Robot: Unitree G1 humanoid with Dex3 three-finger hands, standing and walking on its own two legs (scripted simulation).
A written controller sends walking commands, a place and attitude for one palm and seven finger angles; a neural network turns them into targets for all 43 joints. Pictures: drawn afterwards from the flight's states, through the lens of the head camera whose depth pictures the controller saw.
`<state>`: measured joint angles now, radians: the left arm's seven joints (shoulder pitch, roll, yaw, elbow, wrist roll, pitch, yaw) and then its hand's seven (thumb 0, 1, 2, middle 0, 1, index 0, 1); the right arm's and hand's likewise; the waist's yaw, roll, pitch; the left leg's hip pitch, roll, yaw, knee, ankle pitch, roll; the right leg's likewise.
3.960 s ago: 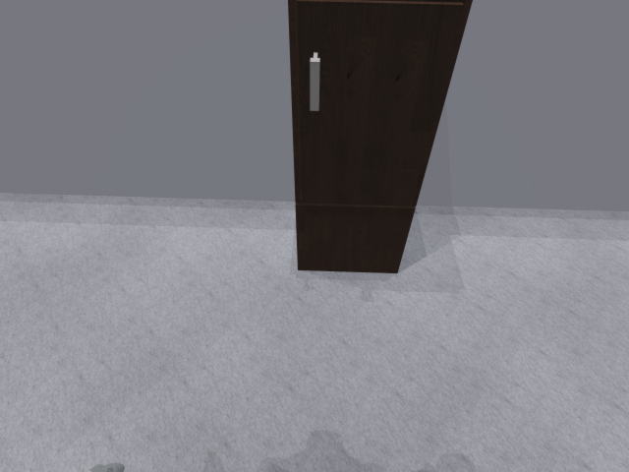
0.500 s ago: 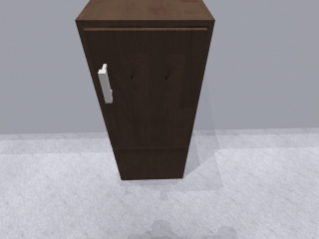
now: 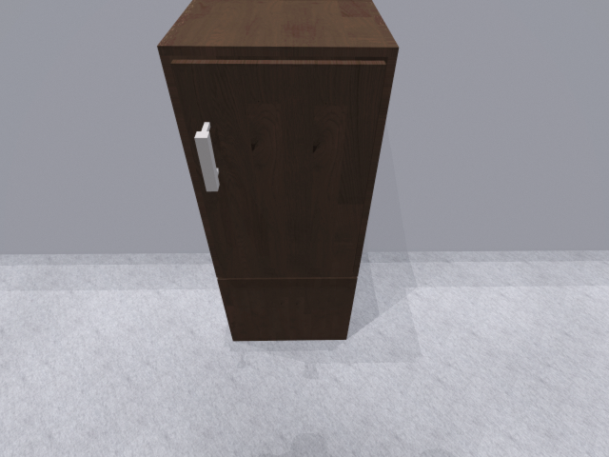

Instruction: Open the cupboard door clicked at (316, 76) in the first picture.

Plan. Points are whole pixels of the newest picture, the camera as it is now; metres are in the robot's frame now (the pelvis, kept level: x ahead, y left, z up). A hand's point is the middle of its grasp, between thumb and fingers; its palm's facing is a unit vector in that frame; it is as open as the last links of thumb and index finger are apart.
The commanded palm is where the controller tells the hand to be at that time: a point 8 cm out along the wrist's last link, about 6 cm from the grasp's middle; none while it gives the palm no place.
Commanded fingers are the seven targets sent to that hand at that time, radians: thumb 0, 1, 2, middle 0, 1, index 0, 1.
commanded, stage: come to a stop and stand still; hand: left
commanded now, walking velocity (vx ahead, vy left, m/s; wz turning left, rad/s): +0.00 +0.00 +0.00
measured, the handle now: (209, 156) +0.63 +0.22 +0.07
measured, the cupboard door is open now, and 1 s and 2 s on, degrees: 0 0 0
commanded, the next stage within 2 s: look again from close up in 1.30 s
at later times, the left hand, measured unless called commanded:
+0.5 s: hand out of the picture -0.11 +0.18 -0.17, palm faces +0.09 -0.98 -0.16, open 7.4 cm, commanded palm none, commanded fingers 0.00 0.90 0.90 -0.20 -0.30 -0.20 -0.30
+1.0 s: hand out of the picture -0.07 +0.15 -0.15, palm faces +0.06 -0.98 -0.18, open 7.3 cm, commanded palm none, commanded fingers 0.00 0.90 0.90 -0.20 -0.30 -0.20 -0.30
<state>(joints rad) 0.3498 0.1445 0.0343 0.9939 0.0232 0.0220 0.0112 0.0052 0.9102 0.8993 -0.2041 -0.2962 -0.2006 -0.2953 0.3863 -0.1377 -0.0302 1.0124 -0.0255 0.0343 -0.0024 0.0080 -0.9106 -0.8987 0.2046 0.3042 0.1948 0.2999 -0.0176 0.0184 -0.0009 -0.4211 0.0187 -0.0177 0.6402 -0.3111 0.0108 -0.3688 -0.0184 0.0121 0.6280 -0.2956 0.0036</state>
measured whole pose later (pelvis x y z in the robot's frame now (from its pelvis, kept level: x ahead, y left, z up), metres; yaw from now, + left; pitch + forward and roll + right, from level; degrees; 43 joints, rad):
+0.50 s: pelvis -0.08 +0.02 +0.01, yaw +1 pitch -1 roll +0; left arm 0.41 0.13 0.03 1.06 0.03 0.03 0.02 0.01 0.91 0.90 -0.20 -0.30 -0.20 -0.30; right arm 0.36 -0.17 -0.04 1.00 -0.02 0.00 -0.01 0.01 -0.93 -0.90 0.20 0.30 0.19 0.30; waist 0.01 0.00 -0.06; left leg -0.22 0.00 0.03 0.55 -0.34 0.03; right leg -0.33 0.01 -0.04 0.56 -0.26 -0.03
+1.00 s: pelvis -0.07 -0.01 +0.02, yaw +0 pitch +0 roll +1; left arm 0.33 0.11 0.03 1.06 0.03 -0.02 0.02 0.01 0.93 0.90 -0.20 -0.30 -0.20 -0.30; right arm 0.35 -0.15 -0.03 1.06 -0.01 0.01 0.00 0.01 -0.91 -0.90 0.20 0.30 0.19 0.30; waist 0.00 0.03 0.01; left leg -0.40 0.03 0.05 0.77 -0.34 0.00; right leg -0.19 0.00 -0.05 0.44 -0.25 -0.04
